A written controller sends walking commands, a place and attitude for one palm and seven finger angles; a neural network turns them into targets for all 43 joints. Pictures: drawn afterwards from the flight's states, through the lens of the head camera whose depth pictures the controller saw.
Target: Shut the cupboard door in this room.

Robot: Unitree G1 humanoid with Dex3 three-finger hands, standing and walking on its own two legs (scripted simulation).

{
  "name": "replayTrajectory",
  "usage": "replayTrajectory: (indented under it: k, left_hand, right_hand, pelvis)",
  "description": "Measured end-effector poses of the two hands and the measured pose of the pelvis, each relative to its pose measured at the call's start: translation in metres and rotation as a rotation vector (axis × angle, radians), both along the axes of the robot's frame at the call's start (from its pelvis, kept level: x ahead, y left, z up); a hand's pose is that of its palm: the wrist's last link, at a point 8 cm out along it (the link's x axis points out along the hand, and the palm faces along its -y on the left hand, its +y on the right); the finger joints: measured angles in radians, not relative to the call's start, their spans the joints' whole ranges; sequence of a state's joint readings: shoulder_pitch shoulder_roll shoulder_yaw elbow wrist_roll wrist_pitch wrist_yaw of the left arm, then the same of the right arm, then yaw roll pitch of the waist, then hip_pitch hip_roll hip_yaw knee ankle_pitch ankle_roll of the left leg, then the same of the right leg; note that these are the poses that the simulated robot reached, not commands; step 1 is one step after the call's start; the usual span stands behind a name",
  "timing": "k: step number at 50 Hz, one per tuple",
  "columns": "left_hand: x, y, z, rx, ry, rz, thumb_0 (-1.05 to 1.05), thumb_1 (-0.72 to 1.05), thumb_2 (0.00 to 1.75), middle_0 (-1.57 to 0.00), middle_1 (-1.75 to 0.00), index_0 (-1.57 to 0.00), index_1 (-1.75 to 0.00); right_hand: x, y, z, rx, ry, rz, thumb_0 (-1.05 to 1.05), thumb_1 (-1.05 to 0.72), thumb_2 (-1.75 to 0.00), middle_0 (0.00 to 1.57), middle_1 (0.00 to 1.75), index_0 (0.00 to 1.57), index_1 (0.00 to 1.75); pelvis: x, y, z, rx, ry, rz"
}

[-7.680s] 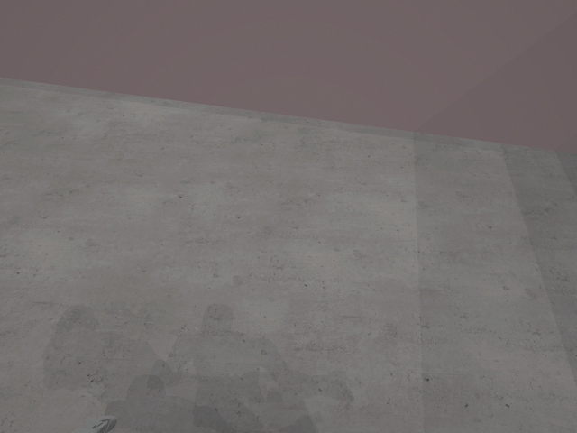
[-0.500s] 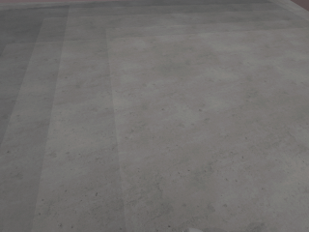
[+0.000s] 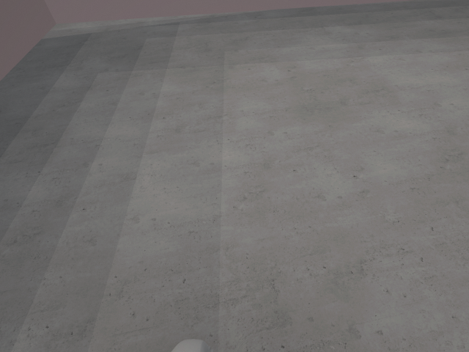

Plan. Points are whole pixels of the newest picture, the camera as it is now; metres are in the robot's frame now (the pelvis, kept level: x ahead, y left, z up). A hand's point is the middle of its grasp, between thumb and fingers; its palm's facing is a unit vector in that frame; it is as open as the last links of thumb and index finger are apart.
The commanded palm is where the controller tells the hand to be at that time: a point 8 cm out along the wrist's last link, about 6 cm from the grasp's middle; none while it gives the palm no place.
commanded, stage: turn or walk to find it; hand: left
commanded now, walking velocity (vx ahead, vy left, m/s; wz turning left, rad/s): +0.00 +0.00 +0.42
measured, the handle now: out of the picture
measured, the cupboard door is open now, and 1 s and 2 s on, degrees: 83 83 83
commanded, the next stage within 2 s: stand and wait in 1.84 s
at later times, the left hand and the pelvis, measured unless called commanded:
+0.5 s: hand out of the picture -0.01 +0.27 -0.17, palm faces +0.23 -0.94 -0.25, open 7.4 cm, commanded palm none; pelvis -0.03 +0.05 +0.00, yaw +11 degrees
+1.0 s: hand out of the picture -0.08 +0.21 -0.16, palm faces +0.42 -0.87 -0.25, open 7.4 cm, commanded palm none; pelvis -0.06 +0.01 +0.00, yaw +25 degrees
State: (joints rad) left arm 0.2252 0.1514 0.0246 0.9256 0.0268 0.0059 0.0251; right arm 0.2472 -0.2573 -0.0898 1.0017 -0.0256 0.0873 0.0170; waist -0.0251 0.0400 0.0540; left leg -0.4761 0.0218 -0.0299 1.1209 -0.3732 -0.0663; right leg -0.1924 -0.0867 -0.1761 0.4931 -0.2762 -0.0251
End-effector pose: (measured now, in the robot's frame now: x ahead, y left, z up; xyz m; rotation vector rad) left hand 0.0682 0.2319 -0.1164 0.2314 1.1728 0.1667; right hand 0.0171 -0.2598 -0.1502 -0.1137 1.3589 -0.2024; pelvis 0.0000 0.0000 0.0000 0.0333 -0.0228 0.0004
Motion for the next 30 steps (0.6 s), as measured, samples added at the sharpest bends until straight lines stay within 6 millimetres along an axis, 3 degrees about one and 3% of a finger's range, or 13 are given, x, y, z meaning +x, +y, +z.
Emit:
replayTrajectory:
  k: [6,12,15,23,30]
  left_hand:
    - [-0.046,0.025,-0.013,-0.013,0.066,0.088,0.01,0.91,0.9,-0.21,-0.3,-0.21,-0.3]
    - [-0.094,0.067,-0.042,-0.034,0.146,0.188,0.01,0.91,0.9,-0.21,-0.3,-0.2,-0.3]
    - [-0.107,0.079,-0.041,-0.031,0.18,0.215,0.01,0.91,0.9,-0.2,-0.3,-0.2,-0.3]
    - [-0.099,0.087,-0.022,-0.029,0.09,0.246,0.01,0.91,0.9,-0.2,-0.3,-0.2,-0.3]
    - [-0.077,0.068,-0.01,-0.01,-0.004,0.246,0.01,0.91,0.9,-0.2,-0.3,-0.2,-0.3]
  right_hand:
    - [0.027,0.016,0.006,-0.028,-0.006,0.099,0.01,-0.91,-0.9,0.19,0.3,0.19,0.3]
    - [0.071,0.053,0.012,-0.068,-0.127,0.211,0.01,-0.91,-0.9,0.19,0.3,0.2,0.3]
    - [0.08,0.07,0.022,-0.07,-0.172,0.242,0.01,-0.91,-0.9,0.2,0.3,0.2,0.3]
    - [0.081,0.093,0.028,-0.033,-0.182,0.291,0.01,-0.91,-0.9,0.2,0.3,0.2,0.3]
    - [0.061,0.077,0.012,0.002,-0.133,0.292,0.01,-0.9,-0.9,0.2,0.3,0.2,0.3]
  pelvis:
    - [-0.007,0.014,-0.003,-0.008,0.006,0.056]
    - [-0.017,0.041,-0.017,-0.029,0.01,0.111]
    - [-0.021,0.048,-0.012,-0.036,0.003,0.12]
    - [-0.028,0.053,0.0,-0.047,0.006,0.177]
    - [-0.036,0.036,-0.003,-0.036,0.009,0.235]
